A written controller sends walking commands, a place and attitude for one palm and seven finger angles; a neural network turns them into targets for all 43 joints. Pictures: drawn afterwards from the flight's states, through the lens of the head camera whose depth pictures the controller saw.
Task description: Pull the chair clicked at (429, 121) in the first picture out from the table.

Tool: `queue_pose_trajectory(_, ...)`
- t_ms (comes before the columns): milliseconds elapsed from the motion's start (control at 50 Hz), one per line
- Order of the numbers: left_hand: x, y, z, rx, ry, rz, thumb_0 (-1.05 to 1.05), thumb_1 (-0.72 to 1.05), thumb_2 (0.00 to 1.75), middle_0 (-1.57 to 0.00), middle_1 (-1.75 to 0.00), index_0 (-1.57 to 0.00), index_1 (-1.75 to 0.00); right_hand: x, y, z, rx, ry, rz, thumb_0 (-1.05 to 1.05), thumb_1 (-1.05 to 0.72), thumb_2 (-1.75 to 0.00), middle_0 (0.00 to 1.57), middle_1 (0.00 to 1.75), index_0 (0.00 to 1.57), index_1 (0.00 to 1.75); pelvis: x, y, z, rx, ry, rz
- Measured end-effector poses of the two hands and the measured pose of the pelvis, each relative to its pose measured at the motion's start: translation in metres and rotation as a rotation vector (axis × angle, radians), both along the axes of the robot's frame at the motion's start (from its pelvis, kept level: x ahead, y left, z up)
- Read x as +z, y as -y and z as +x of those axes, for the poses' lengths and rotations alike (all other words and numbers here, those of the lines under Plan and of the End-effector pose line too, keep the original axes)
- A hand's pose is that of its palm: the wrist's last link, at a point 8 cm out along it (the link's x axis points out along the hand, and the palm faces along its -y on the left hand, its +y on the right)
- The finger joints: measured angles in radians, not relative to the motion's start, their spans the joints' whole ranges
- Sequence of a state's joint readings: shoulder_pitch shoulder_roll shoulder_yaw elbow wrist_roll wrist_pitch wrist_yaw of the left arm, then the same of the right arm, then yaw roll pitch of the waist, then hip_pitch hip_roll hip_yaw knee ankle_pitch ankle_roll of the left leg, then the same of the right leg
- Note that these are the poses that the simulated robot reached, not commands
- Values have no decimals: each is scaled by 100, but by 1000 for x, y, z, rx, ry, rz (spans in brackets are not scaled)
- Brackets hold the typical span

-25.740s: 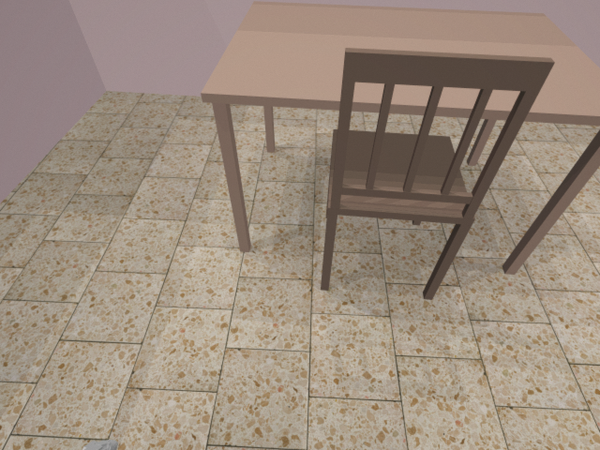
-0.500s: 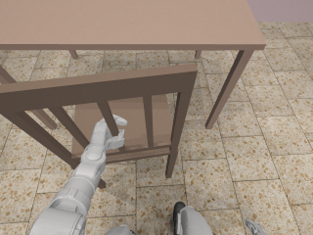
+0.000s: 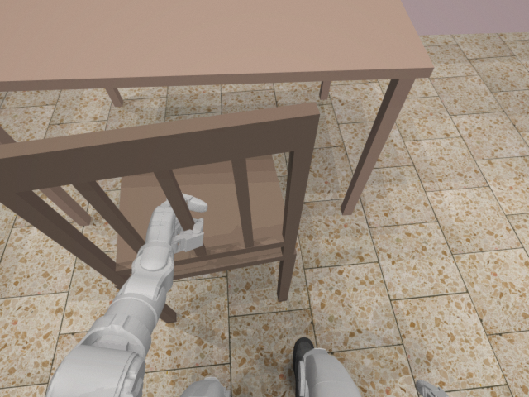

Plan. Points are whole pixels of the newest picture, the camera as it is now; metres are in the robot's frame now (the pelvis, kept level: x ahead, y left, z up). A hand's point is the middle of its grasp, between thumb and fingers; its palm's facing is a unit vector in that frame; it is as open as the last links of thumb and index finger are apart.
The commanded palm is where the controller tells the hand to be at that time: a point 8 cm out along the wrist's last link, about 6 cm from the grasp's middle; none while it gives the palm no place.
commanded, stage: step backward, pulling the chair out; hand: left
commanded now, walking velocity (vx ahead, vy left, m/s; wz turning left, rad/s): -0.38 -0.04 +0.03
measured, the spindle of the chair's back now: (185, 219) +0.40 +0.13 -0.04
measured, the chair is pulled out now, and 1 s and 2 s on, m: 0.22 0.27 0.41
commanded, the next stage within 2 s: none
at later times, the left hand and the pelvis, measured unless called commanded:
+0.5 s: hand (193, 245) +0.35 +0.12 -0.05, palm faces -0.07 -0.98 -0.21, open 5.3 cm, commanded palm +0.35 +0.17 -0.04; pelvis -0.02 +0.01 +0.01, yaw -1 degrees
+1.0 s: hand (189, 257) +0.33 +0.12 -0.05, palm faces -0.05 -0.97 -0.22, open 5.3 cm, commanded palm +0.33 +0.18 -0.04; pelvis -0.04 +0.00 +0.01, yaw -1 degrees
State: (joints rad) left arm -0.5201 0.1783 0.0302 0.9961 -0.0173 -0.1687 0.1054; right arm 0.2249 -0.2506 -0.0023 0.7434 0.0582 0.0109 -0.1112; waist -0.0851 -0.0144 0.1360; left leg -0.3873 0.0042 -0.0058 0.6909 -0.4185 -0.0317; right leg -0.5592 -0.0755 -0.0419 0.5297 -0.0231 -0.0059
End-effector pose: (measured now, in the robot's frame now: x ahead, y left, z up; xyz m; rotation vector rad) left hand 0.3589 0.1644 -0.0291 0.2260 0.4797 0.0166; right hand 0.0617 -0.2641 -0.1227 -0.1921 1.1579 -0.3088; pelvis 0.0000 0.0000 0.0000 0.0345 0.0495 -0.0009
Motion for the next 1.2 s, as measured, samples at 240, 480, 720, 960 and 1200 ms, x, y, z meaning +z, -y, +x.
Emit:
queue_pose_trajectory(240, 0, -2, -6, -10, -7, -3, 2, 68, 80, -29, -120, -50, -145, 6, -8, 2, 17, 0, 8, 1, -90, -90, 20, 30, 20, 30, 4, 3, -1, -14, 2, -10)
queue_pose_trajectory(480, 1, -5, -19, -20, -18, -8, 2, 69, 78, -28, -119, -50, -145, 18, -3, -1, 15, 33, -30, 1, -90, -90, 20, 30, 21, 30, 10, -7, -18, -18, -7, -10)
queue_pose_trajectory(720, 1, -5, -27, 10, -9, 7, 3, 66, 81, -31, -119, -50, -145, 4, -9, -7, 7, 35, 22, 1, -90, -90, 21, 30, 21, 30, 4, 6, -24, -16, 4, -15)
queue_pose_trajectory(960, 2, -9, -40, -10, -15, -2, 3, 67, 79, -28, -120, -50, -145, 15, -6, -30, 26, -4, -21, 1, -90, -90, 20, 30, 20, 30, 9, -2, -35, -12, 1, -16)
queue_pose_trajectory(1200, 2, -7, -56, 22, -24, -3, 4, 67, 80, -29, -119, -50, -145, 12, 3, -37, 20, 33, -18, 1, -90, -90, 21, 30, 21, 30, 9, 2, -59, 6, 1, -37)
